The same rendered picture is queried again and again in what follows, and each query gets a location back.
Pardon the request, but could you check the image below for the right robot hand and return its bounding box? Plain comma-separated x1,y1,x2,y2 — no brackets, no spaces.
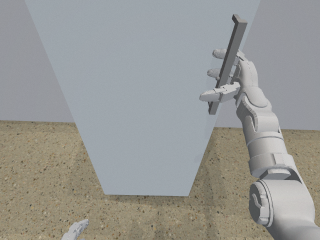
199,48,259,103

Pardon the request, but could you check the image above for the left robot hand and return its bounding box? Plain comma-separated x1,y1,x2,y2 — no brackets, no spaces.
60,219,89,240

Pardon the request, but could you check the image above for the robot right forearm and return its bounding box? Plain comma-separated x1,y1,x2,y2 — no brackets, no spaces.
235,86,315,221

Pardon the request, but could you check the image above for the right robot upper arm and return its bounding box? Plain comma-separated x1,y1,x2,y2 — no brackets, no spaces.
248,179,320,240

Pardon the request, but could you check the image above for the handle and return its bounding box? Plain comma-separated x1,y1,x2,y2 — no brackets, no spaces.
208,14,248,115

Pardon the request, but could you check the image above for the fridge door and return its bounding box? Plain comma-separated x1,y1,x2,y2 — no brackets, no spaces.
25,0,261,196

